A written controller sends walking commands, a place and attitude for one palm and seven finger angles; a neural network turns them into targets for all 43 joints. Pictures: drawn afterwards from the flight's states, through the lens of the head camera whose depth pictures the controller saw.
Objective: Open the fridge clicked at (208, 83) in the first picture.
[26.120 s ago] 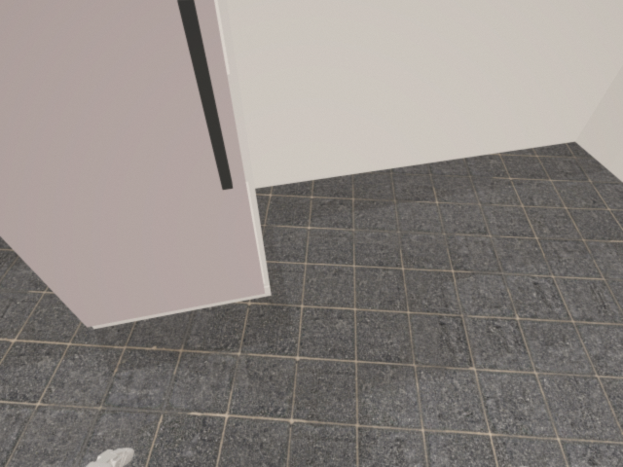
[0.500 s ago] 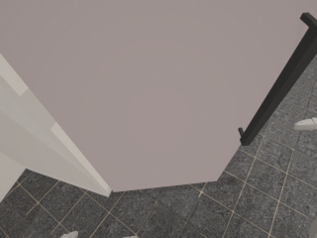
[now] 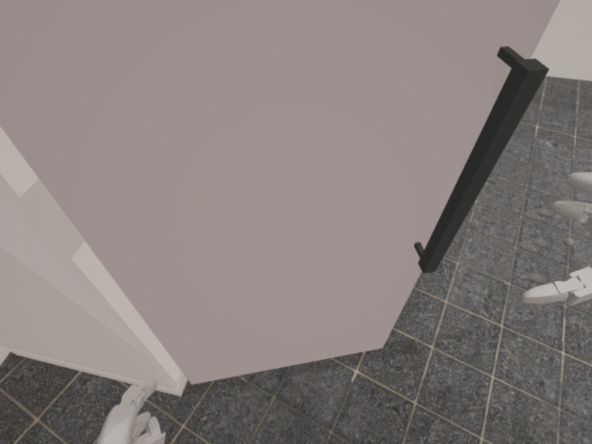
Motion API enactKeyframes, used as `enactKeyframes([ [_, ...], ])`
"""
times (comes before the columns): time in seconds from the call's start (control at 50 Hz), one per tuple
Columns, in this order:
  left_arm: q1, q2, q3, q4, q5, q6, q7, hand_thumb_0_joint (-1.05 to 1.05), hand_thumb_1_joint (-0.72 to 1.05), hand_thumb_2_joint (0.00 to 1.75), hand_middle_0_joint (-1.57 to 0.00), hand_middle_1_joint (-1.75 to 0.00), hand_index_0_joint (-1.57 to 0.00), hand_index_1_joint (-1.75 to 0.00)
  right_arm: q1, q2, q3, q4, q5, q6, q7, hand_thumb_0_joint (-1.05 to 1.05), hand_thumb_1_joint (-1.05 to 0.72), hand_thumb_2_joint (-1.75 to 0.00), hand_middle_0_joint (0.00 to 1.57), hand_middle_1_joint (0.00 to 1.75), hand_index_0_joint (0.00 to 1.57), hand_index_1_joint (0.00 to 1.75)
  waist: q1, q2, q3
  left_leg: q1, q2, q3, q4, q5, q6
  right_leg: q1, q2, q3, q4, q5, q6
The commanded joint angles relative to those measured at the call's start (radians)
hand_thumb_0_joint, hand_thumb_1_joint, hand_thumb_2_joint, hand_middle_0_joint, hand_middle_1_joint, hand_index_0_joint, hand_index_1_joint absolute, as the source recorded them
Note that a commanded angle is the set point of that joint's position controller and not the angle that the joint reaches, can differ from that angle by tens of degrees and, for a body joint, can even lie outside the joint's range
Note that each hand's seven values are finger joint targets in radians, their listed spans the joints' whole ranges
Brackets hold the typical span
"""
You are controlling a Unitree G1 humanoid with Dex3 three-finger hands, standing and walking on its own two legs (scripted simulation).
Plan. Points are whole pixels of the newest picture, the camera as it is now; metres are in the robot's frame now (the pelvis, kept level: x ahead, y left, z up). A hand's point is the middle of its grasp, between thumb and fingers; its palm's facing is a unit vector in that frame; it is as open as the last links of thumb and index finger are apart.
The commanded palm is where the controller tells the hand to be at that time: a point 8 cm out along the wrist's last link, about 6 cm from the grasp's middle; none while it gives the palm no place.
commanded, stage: slip the hand off the handle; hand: right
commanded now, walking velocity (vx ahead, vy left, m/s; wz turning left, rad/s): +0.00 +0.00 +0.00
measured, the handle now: (457, 185) +0.47 -0.21 +0.10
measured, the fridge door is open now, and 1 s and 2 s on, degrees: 67 67 67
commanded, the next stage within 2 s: draw the hand back to the body in 0.14 s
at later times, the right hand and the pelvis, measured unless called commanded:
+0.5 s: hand (569, 253) +0.31 -0.27 +0.16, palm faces +0.03 +1.00 -0.05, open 14.7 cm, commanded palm +0.25 -0.33 +0.16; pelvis +0.01 +0.01 +0.01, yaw +0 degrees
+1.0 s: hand out of the picture +0.24 -0.30 +0.16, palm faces +0.50 +0.82 -0.28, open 13.3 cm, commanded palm +0.19 -0.32 +0.18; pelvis +0.00 +0.00 +0.02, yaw +0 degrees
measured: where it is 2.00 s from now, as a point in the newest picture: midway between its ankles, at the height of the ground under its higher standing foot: outside the picture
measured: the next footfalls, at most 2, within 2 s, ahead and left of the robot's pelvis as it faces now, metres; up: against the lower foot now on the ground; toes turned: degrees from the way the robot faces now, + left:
none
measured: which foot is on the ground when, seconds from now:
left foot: down 0.00-1.00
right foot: down 0.00-1.00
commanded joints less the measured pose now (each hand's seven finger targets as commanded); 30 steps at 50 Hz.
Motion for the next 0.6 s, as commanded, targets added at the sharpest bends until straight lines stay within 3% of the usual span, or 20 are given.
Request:
enactKeyframes([
  [0.0, -0.041, 0.155, 0.045, -0.113, -0.001, -0.056, 0.02, 0.0, 0.9, 0.9, -0.2, -0.3, -0.2, -0.3, -0.298, -0.279, -0.069, -0.219, 0.026, -0.031, 0.01, 0.0, 0.55, -0.2, 0.25, 1.15, 0.25, 1.15, 0.012, -0.074, -0.189, 0.021, -0.061, -0.015, -0.103, 0.154, 0.03, 0.17, 0.053, 0.028, -0.129, 0.153, -0.028],
  [0.06, -0.059, 0.152, 0.045, -0.131, 0.002, -0.066, 0.019, 0.0, 0.9, 0.9, -0.2, -0.3, -0.2, -0.3, -0.204, -0.278, -0.083, -0.276, 0.035, -0.033, 0.016, 0.0, 0.55, -0.2, 0.25, 1.15, 0.25, 1.15, -0.012, -0.081, -0.225, 0.055, -0.059, -0.021, -0.097, 0.189, 0.03, 0.192, 0.059, 0.021, -0.117, 0.182, -0.03],
  [0.1, -0.067, 0.147, 0.041, -0.132, 0.002, -0.072, 0.018, 0.0, 0.9, 0.9, -0.2, -0.3, -0.2, -0.3, -0.191, -0.263, -0.071, -0.292, 0.039, -0.035, 0.018, 0.0, 0.55, -0.2, 0.25, 1.15, 0.25, 1.15, -0.01, -0.079, -0.221, 0.056, -0.054, -0.021, -0.095, 0.198, 0.028, 0.188, 0.06, 0.021, -0.117, 0.185, -0.028],
  [0.18, -0.075, 0.152, 0.037, -0.111, 0.003, -0.079, 0.029, 0.0, 0.9, 0.9, -0.2, -0.3, -0.2, -0.3, -0.245, -0.316, -0.121, -0.283, 0.052, -0.042, 0.022, 0.0, 0.55, -0.2, 0.25, 1.15, 0.25, 1.15, 0.006, -0.051, -0.177, 0.045, -0.047, -0.035, -0.11, 0.186, 0.022, 0.168, 0.059, 0.016, -0.111, 0.161, -0.029],
  [0.24, -0.082, 0.148, 0.036, -0.099, 0.002, -0.087, 0.039, 0.0, 0.9, 0.9, -0.2, -0.3, -0.2, -0.3, -0.29, -0.29, -0.094, -0.259, 0.053, -0.052, 0.031, 0.0, 0.55, -0.2, 0.25, 1.15, 0.25, 1.15, 0.015, -0.055, -0.157, 0.025, -0.045, -0.04, -0.122, 0.141, 0.02, 0.167, 0.06, 0.015, -0.114, 0.127, -0.028],
  [0.26, -0.112, 0.166, 0.028, -0.11, -0.035, -0.094, 0.051, 0.0, 0.9, 0.9, -0.2, -0.3, -0.2, -0.3, -0.278, -0.204, -0.024, -0.192, 0.199, 0.049, 0.146, 0.0, 0.55, -0.2, 0.25, 1.15, 0.25, 1.15, 0.018, -0.07, -0.233, 0.124, -0.031, -0.067, -0.165, 0.163, 0.031, 0.227, 0.063, 0.009, -0.141, 0.125, -0.033],
  [0.28, -0.117, 0.171, 0.031, -0.114, -0.048, -0.103, 0.066, 0.0, 0.9, 0.9, -0.2, -0.3, -0.2, -0.3, -0.351, -0.291, -0.067, -0.255, 0.226, 0.098, 0.199, 0.0, 0.55, -0.2, 0.25, 1.15, 0.25, 1.15, 0.011, -0.076, -0.236, 0.146, -0.025, -0.069, -0.176, 0.195, 0.027, 0.247, 0.06, 0.014, -0.143, 0.143, -0.037],
  [0.3, -0.123, 0.172, 0.032, -0.12, -0.046, -0.107, 0.074, 0.0, 0.9, 0.9, -0.2, -0.3, -0.2, -0.3, -0.374, -0.337, -0.092, -0.283, 0.232, 0.134, 0.229, 0.0, 0.55, -0.2, 0.25, 1.15, 0.25, 1.15, -0.001, -0.11, -0.269, 0.171, -0.021, -0.073, -0.179, 0.22, 0.026, 0.261, 0.066, 0.015, -0.142, 0.169, -0.037],
  [0.36, -0.127, 0.173, 0.019, -0.144, -0.045, -0.12, 0.082, 0.0, 0.9, 0.9, -0.2, -0.3, -0.2, -0.3, -0.289, -0.382, -0.111, -0.283, 0.234, 0.212, 0.306, 0.0, 0.55, -0.2, 0.25, 1.15, 0.25, 1.15, -0.009, -0.103, -0.262, 0.191, -0.02, -0.073, -0.169, 0.311, 0.023, 0.269, 0.076, 0.025, -0.139, 0.247, -0.044],
  [0.4, -0.112, 0.162, 0.016, -0.155, -0.042, -0.124, 0.071, 0.0, 0.9, 0.9, -0.2, -0.3, -0.2, -0.3, -0.163, -0.39, -0.16, -0.256, 0.227, 0.225, 0.286, 0.0, 0.55, -0.2, 0.25, 1.15, 0.25, 1.15, -0.029, -0.068, -0.194, 0.179, -0.017, -0.065, -0.169, 0.316, 0.018, 0.237, 0.073, 0.029, -0.15, 0.25, -0.039],
  [0.44, -0.11, 0.157, 0.016, -0.181, -0.043, -0.133, 0.053, 0.0, 0.9, 0.9, -0.2, -0.3, -0.2, -0.3, -0.049, -0.333, -0.158, -0.253, 0.24, 0.231, 0.263, 0.0, 0.55, -0.2, 0.25, 1.15, 0.25, 1.15, -0.041, -0.018, -0.145, 0.168, -0.023, -0.044, -0.167, 0.304, 0.019, 0.215, 0.069, 0.03, -0.168, 0.241, -0.034],
  [0.46, -0.112, 0.162, 0.022, -0.187, -0.043, -0.139, 0.046, 0.0, 0.9, 0.9, -0.2, -0.3, -0.2, -0.3, 0.001, -0.344, -0.195, -0.256, 0.253, 0.233, 0.252, 0.0, 0.55, -0.2, 0.25, 1.15, 0.25, 1.15, -0.056, 0.0, -0.158, 0.194, -0.023, -0.04, -0.16, 0.328, 0.021, 0.221, 0.068, 0.026, -0.165, 0.258, -0.034],
  [0.52, -0.11, 0.163, 0.026, -0.215, -0.051, -0.145, 0.029, 0.0, 0.9, 0.9, -0.2, -0.3, -0.2, -0.3, 0.079, -0.29, -0.183, -0.305, 0.275, 0.258, 0.243, 0.0, 0.55, -0.2, 0.25, 1.15, 0.25, 1.15, -0.055, 0.043, -0.152, 0.187, -0.022, -0.036, -0.159, 0.347, 0.012, 0.219, 0.064, 0.015, -0.172, 0.255, -0.03],
  [0.58, -0.112, 0.165, 0.03, -0.224, -0.052, -0.156, 0.028, 0.0, 0.9, 0.9, -0.2, -0.3, -0.2, -0.3, 0.065, -0.262, -0.151, -0.41, 0.266, 0.269, 0.23, 0.0, 0.55, -0.2, 0.25, 1.15, 0.25, 1.15, -0.045, -0.005, -0.155, 0.179, -0.032, -0.031, -0.163, 0.357, 0.013, 0.254, 0.06, 0.008, -0.176, 0.279, -0.031],
])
